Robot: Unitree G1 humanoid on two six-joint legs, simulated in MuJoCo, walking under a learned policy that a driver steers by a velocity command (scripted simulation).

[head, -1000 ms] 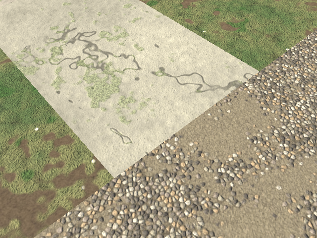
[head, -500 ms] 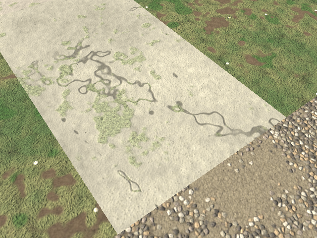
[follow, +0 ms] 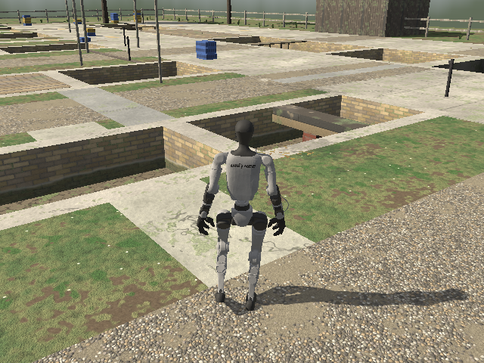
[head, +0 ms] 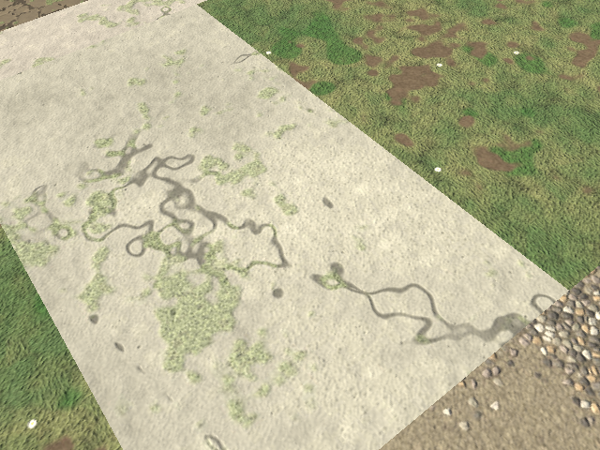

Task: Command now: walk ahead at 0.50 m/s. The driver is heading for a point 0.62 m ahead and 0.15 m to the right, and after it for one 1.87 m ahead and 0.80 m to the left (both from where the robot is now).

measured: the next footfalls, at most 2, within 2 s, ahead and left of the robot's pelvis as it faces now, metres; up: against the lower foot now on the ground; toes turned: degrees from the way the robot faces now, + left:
left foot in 0.36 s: +0.37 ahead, +0.11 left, +0.00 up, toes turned +2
right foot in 0.92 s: +0.60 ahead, -0.12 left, +0.00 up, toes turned -24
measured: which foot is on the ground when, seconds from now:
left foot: up 0.00-0.34, down 0.36-0.92, up 0.94-1.00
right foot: down 0.00-0.38, up 0.40-0.90, down 0.92-1.00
